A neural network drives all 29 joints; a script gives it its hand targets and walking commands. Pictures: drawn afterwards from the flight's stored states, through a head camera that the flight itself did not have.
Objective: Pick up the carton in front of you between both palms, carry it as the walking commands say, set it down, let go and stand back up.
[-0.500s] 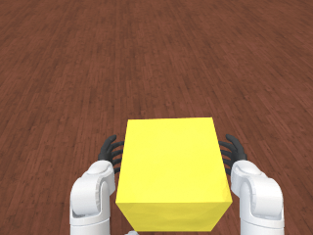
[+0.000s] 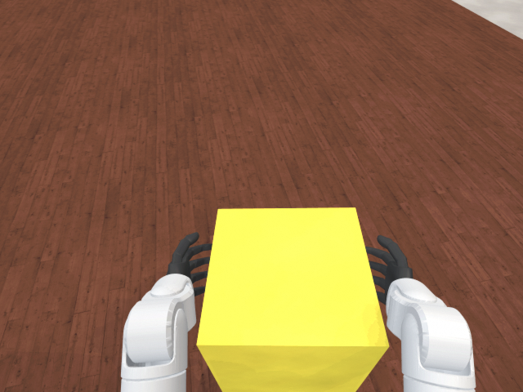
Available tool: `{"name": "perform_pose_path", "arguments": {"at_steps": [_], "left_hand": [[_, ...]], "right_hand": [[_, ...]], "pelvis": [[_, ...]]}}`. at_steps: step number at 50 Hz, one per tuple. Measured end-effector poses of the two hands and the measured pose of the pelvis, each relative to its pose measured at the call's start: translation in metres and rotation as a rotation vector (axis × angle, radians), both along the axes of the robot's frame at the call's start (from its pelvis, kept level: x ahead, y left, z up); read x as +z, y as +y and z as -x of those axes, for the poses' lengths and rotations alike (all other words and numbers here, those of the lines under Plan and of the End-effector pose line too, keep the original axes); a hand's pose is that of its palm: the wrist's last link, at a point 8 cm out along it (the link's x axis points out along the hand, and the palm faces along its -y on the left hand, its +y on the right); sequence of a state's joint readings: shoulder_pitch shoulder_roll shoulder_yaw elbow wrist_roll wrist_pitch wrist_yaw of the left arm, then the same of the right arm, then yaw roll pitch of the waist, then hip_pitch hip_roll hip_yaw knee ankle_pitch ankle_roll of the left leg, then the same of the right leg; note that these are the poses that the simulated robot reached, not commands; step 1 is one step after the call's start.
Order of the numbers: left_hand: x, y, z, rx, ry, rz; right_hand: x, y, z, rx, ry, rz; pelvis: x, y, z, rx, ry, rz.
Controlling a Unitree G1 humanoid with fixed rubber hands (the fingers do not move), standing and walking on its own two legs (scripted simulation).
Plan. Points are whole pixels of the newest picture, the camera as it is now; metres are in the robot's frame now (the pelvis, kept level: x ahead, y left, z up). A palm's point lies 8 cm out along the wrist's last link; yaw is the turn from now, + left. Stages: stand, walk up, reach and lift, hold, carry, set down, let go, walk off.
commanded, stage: carry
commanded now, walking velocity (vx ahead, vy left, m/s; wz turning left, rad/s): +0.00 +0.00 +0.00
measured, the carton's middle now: (286, 306) +0.27 -0.01 -0.02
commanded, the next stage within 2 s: none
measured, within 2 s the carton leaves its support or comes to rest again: neither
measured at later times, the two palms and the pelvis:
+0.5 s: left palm (210, 156) +0.51 +0.13 +0.08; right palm (368, 156) +0.53 -0.17 +0.08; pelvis +0.25 -0.03 -0.01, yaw +2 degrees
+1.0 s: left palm (206, 153) +0.56 +0.15 +0.05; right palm (352, 151) +0.57 -0.15 +0.05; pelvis +0.30 -0.01 -0.02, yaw +2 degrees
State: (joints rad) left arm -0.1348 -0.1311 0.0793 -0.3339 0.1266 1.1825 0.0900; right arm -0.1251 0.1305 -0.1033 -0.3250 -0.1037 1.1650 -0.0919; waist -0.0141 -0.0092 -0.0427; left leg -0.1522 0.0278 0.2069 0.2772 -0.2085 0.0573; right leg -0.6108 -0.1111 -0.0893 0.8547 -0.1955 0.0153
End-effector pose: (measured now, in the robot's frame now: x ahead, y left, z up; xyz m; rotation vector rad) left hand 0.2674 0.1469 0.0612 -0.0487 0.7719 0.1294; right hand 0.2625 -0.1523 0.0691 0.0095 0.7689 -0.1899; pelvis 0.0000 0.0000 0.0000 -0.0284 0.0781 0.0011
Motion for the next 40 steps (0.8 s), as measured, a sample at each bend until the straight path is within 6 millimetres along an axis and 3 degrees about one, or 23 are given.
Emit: {"name": "perform_pose_path", "arguments": {"at_steps": [6, 10, 13, 18, 29, 34, 40], "left_hand": [[0.015, -0.007, -0.083, 0.040, -0.093, -0.006], [0.013, -0.020, -0.141, 0.057, -0.121, -0.031], [0.008, -0.024, -0.173, 0.061, -0.067, -0.052], [0.006, -0.022, -0.203, 0.077, -0.007, -0.052], [0.020, -0.008, -0.269, 0.065, -0.080, -0.019], [0.015, -0.002, -0.286, 0.066, -0.060, -0.019], [0.008, 0.002, -0.295, 0.066, -0.041, -0.025]], "right_hand": [[0.013, -0.007, -0.093, 0.032, -0.093, -0.013], [0.003, -0.020, -0.157, 0.044, -0.122, -0.044], [-0.008, -0.024, -0.190, 0.040, -0.068, -0.074], [-0.012, -0.022, -0.223, 0.048, -0.009, -0.078], [0.014, -0.008, -0.286, 0.049, -0.082, -0.032], [0.008, -0.002, -0.304, 0.052, -0.063, -0.029], [0.000, 0.002, -0.313, 0.055, -0.043, -0.030]], "pelvis": [[-0.010, -0.015, -0.086, 0.008, -0.012, -0.011], [-0.027, -0.030, -0.145, 0.034, -0.030, -0.015], [-0.023, -0.034, -0.167, 0.047, -0.021, -0.012], [-0.011, -0.036, -0.200, 0.054, -0.009, -0.033], [-0.014, -0.021, -0.274, 0.039, -0.015, -0.027], [-0.016, -0.016, -0.293, 0.040, -0.011, -0.028], [-0.018, -0.012, -0.302, 0.040, -0.008, -0.028]]}}
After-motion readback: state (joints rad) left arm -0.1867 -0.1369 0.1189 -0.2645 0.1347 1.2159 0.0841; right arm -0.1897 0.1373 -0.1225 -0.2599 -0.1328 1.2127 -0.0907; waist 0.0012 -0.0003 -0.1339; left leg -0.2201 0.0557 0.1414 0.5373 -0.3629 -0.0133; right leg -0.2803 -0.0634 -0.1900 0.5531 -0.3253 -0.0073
